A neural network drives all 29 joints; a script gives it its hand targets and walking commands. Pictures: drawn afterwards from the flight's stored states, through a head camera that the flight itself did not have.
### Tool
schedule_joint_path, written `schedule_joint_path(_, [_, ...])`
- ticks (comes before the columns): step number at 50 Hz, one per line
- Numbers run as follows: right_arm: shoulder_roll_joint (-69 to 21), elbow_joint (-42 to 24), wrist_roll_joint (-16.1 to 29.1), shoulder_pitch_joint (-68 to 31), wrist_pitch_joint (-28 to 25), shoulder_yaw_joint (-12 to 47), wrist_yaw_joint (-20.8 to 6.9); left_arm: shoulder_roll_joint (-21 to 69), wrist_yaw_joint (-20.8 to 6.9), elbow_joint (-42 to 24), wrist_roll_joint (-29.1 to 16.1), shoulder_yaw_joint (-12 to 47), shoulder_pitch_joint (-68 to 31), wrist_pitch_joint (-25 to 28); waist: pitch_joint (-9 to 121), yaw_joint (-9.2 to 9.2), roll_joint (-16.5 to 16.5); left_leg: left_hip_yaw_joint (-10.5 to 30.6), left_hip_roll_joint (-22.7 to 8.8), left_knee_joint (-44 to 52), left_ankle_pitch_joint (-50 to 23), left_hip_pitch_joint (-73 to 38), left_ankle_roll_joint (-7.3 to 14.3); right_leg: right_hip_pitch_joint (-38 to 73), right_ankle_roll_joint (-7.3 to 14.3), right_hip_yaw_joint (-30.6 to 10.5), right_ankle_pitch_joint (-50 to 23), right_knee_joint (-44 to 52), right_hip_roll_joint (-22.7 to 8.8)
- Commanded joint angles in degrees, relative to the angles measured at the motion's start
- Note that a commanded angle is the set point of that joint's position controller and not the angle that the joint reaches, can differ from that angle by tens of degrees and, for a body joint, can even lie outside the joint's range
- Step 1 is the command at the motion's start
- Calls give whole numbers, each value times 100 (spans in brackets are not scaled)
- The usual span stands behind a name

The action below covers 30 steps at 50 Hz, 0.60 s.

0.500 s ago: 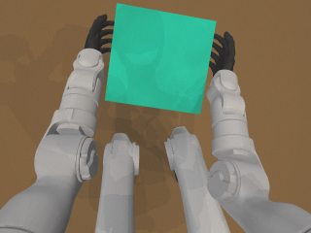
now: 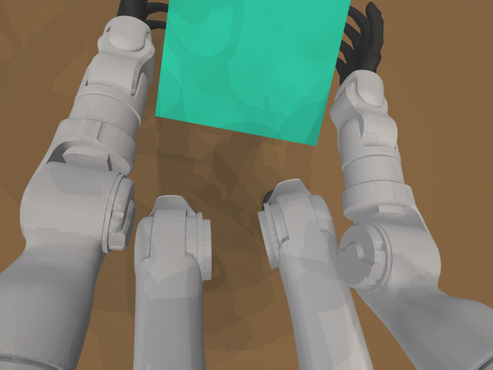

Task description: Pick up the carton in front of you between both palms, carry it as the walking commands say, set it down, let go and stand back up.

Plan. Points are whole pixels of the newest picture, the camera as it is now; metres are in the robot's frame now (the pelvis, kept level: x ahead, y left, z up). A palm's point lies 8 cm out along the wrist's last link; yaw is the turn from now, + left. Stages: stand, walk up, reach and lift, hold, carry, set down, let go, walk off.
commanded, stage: set down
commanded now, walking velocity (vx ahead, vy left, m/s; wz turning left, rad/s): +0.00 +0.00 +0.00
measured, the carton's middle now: (243, 65) +0.50 -0.03 -0.24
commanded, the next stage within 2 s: none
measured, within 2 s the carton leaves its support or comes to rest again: rests again in 0.28 s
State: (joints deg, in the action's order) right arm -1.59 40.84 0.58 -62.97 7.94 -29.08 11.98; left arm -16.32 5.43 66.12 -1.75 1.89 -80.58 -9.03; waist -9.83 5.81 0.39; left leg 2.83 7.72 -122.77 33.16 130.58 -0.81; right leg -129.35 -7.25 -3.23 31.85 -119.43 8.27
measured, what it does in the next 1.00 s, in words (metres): stands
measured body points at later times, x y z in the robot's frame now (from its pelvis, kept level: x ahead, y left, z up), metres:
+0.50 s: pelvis +0.00 +0.00 -0.01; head +0.34 +0.03 +0.27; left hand +0.55 +0.12 -0.19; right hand +0.48 -0.18 -0.17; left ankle +0.10 +0.11 -0.35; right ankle +0.12 -0.13 -0.35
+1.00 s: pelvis -0.01 +0.00 -0.02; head +0.34 +0.04 +0.26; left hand +0.55 +0.12 -0.20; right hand +0.48 -0.19 -0.19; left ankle +0.10 +0.10 -0.35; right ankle +0.12 -0.13 -0.35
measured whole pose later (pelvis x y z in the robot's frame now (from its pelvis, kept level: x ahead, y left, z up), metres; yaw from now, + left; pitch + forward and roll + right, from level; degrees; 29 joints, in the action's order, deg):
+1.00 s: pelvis -0.01 +0.00 -0.02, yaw -1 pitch +36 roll -5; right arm 4.3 59.1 -3.8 -70.9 3.1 -30.8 4.3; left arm -18.7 0.1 71.1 3.5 -3.6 -82.6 -4.5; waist -15.4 5.9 2.6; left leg 2.1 4.1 -128.1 33.6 130.6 1.1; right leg -129.1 -6.1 -0.6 31.5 -123.7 6.3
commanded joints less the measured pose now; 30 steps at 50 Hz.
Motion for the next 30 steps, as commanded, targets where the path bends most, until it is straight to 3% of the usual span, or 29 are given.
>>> schedule_joint_path(1, [-4270, -158, 317, -3756, 20, 2821, -1532, 5010, -1116, -1021, -269, 921, -2501, 378, 6591, 78, -522, -266, 15, 1056, -2027, -3430, 169, 2931, 192, 945, -2101, 593, 10])
schedule_joint_path(13, [-3932, 484, 31, -3520, -142, 2176, -1520, 4517, -1235, -861, -253, 711, -2785, 552, 5658, 187, -613, -181, -16, 948, -1699, -2595, 224, 2561, 318, 810, -1968, 455, 8])
schedule_joint_path(30, [-3241, 1196, -309, -3304, -154, 1484, -1680, 3635, -1271, 20, 296, 82, -2268, 490, 4529, -108, -393, -43, -116, 879, -1385, -2130, 372, 1905, 367, 693, -1549, 304, -14])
